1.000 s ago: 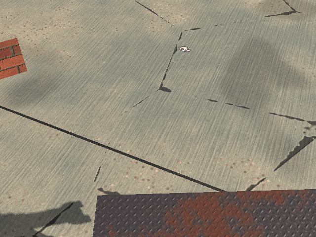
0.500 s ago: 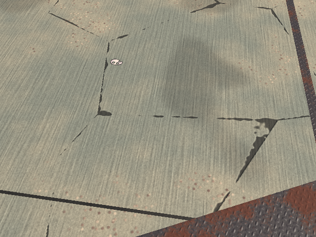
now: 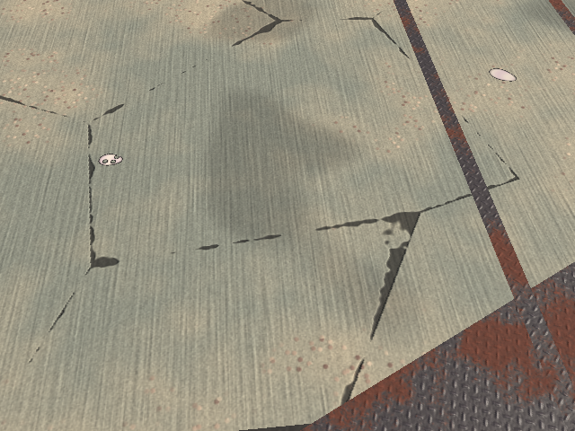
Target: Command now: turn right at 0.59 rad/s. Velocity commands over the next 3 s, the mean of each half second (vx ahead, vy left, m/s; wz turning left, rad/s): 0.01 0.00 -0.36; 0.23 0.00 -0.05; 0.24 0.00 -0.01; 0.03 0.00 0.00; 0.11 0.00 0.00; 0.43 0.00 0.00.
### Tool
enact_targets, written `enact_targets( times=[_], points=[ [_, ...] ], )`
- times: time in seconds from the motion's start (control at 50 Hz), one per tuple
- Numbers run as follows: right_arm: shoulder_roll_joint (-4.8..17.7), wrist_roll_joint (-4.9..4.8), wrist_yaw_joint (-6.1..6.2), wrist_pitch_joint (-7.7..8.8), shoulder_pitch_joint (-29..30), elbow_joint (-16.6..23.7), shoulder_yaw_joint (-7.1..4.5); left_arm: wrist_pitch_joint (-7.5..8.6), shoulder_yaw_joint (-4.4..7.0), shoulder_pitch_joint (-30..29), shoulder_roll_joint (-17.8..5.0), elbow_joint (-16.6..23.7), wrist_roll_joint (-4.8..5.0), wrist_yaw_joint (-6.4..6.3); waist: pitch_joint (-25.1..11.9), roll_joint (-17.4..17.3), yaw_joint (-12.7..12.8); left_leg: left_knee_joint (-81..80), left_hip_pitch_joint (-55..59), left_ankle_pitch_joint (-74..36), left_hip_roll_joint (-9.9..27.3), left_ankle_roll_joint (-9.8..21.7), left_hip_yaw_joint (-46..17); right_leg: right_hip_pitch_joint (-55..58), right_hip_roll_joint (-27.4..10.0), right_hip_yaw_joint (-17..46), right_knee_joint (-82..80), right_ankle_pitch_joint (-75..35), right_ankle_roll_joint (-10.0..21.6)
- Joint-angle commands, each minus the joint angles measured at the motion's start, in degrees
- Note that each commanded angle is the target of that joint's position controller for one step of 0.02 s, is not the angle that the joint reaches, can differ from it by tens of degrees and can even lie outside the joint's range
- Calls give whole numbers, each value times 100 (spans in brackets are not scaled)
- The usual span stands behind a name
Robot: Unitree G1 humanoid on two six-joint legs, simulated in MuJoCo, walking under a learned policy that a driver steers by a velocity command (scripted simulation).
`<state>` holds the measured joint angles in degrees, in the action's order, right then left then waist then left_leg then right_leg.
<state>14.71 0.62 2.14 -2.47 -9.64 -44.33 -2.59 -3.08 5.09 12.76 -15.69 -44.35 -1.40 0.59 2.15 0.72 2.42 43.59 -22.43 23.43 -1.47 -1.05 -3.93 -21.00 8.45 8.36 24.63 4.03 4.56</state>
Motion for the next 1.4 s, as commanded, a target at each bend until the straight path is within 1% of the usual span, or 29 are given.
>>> enact_targets(
  times=[0.02, 0.06, 0.08, 0.1, 0.12, 0.16, 0.28, 0.4, 0.44, 0.46, 0.48, 0.5, 0.6, 0.68, 0.76, 0.86, 0.88, 0.9, 0.92, 0.94, 0.98, 1.14, 1.22, 1.3, 1.32, 1.34, 1.36, 1.38, 1.4],
  points=[
    [459, -76, 55, 140, -486, 277, -98, 21, 226, -137, -861, 340, 11, 17, -539, 720, -207, -917, 639, 45, -285, 201, 116, 376, -1426, 2147, -1012, 1285, 544],
    [586, -37, 137, 216, -976, 168, -135, 20, 197, -300, -750, 374, 121, -4, -472, 538, -483, -2471, 1650, -503, -97, 388, 10, -187, -1010, 1925, -754, 1814, 65],
    [1086, 42, 195, 234, -883, 272, -237, 37, 122, -30, -427, 401, 181, -36, -525, -460, -291, -3204, 1986, 286, 1137, 661, -1207, -672, -468, 1254, 338, 2543, -282],
    [1552, 141, 173, 224, -176, 511, -328, 81, 158, -143, -487, 462, 146, -73, -77, -1592, -246, -3656, 1404, 254, 2332, 1259, -2665, -1541, 432, -206, 1828, 2620, -435],
    [1152, 159, 136, 220, -82, 529, -251, 98, 257, -210, -931, 382, -89, -78, -22, -724, -163, -3347, 886, -764, 2334, 1455, -2146, -1189, -183, -82, 2919, 2441, -505],
    [678, 100, 70, 257, 282, 599, -101, 57, 241, 234, -745, 166, -68, 3, -184, -474, 158, -2911, 749, -2196, 1572, 1187, -1003, -749, -109, -76, 3833, 1934, -523],
    [769, 72, 13, 281, -525, 358, -142, -69, 45, -176, -452, 219, 38, 73, -280, -898, -380, -2352, 2106, -3895, 1399, 1311, -440, -1104, -239, -276, 3207, 2073, -781],
    [1001, 72, -119, 199, -553, 118, -211, -49, -137, -221, -336, 141, 166, -30, -410, -1261, -408, -1919, 1860, -4489, 1373, 1247, -333, 501, -391, -946, 714, 1998, -553],
    [922, 12, -129, 176, -538, 22, -192, 62, -183, 25, -351, -6, 86, -96, -426, -913, -187, -1639, 1335, -3989, 1247, 813, -231, 1572, -628, -725, -1002, 286, -387],
    [679, 9, -149, 208, -686, 74, -129, 157, -160, 91, -662, -4, -25, -135, -719, -242, -286, -1307, 764, -2902, 1031, 483, -35, 2382, -1442, 208, -1147, -142, -244],
    [208, -42, -160, 235, -758, 172, 18, 192, -127, -289, -1016, 32, 20, -162, -530, 882, -559, -1554, 431, -799, 393, 205, 438, 2033, -2362, 1022, -781, -1981, 265],
    [398, 0, -92, 163, -559, 18, -2, 228, -223, -319, -619, -37, 70, -156, -508, 769, -319, -1613, 955, -79, 460, 174, 374, 1623, -2389, 867, -591, -1920, 548],
    [615, 45, -160, 200, -590, -355, -37, 289, -313, -286, -524, -341, 105, -238, -362, 654, -294, -2171, 1507, -1404, 469, 108, 366, 1395, -1433, 295, -796, 121, 27],
    [462, 170, -225, 186, -262, -357, -37, 160, -122, 249, -932, -615, 29, -177, 675, 781, 23, -992, -17, 277, 37, 299, 866, 1130, -1952, 1399, -1569, 4108, 721],
    [543, 98, -309, 372, -86, -210, -88, 359, -89, 299, -801, -716, -1, -132, 670, 632, -31, -82, -814, 340, 406, 507, 414, 1601, -2418, 1773, -1856, 3187, 1089],
    [359, 63, -317, 510, -1082, -636, -112, 510, -41, -252, -788, -722, 121, -74, 230, 281, -699, -1809, 1924, -981, -12, 541, 950, 244, -1691, 422, -1067, 2197, 641],
    [523, 82, -267, 540, -1640, -850, -177, 538, -96, -251, -602, -716, 70, -71, 90, -86, -906, -2019, 2908, -693, 70, 551, 642, -481, -1418, 170, -392, 2272, 489],
    [1020, 163, -194, 602, -2279, -930, -283, 583, -246, -427, -131, -544, 58, -34, -105, -1327, -1196, -3127, 3469, 1019, 1412, 813, -1347, -1267, -759, -611, 1436, 2296, 178],
    [1374, 120, -227, 589, -2536, -1030, -352, 599, -206, -504, -288, -404, 24, -28, 69, -1740, -1115, -3926, 3202, 2269, 2380, 1305, -3365, -2019, -296, -834, 2664, 2806, 159],
    [1078, 107, -233, 558, -1975, -931, -274, 590, -138, -371, -568, -496, -62, -9, 470, -870, -698, -3862, 2599, 2424, 2356, 1408, -3122, -2051, -728, -389, 3379, 2430, 252],
    [708, 58, -262, 631, -1170, -683, -163, 630, -163, -70, -470, -725, -19, 122, 554, -449, -269, -3865, 2183, 1196, 1785, 1151, -2032, -1797, -1108, -456, 3447, 1442, 193],
    [346, 20, -214, 773, -1904, -1224, 39, 499, -307, -914, -103, -570, -68, 153, 454, -472, -357, -3354, 2326, -4747, 1089, 1029, 87, -1852, -1102, -1285, 2776, 393, -358],
    [298, 44, -149, 722, -1958, -1408, 117, 524, -440, -1301, 114, -486, 26, 74, 364, -730, -469, -2951, 2037, -5836, 881, 840, 473, -769, -729, -1613, 1277, -175, -301],
    [378, 7, -86, 711, -1532, -1444, 104, 634, -323, -28, -240, -945, 14, -82, -185, -763, 89, -1684, 2380, -6476, 1052, 720, 263, 516, -494, -1350, 578, -254, 115],
    [435, -59, -94, 698, -1412, -1453, 88, 722, -285, 533, -299, -1134, -40, -117, -394, -554, 390, -876, 2217, -5899, 896, 614, 369, 1240, -612, -1268, -89, -1063, 202],
    [330, -114, -92, 715, -1571, -1355, 120, 789, -202, 1150, -665, -1284, -152, -159, -983, -81, 455, 295, 1403, -3943, 651, 491, 453, 2536, -1574, -459, 242, -3184, 359],
    [-347, -310, -74, 626, -2675, -1512, 231, 757, -147, 1274, -947, -1302, -164, -143, -1969, 1118, -46, 2309, 295, 1179, -238, 352, 605, 3842, -3312, 1361, 673, -6095, 1477],
    [111, -190, -14, 475, -2714, -1743, 103, 692, -159, 1076, -748, -1217, 177, -89, -2246, 414, 15, 2793, 252, 1224, -259, 336, -16, 3342, -3269, 1684, 284, -5147, 1808],
    [180, -20, -37, 427, -2136, -1625, 68, 640, -216, 397, -496, -1074, 241, -108, -1362, 284, -111, 2869, -4, 923, -62, 314, -20, 2448, -3001, 1284, -220, -3544, 1703]
  ],
)
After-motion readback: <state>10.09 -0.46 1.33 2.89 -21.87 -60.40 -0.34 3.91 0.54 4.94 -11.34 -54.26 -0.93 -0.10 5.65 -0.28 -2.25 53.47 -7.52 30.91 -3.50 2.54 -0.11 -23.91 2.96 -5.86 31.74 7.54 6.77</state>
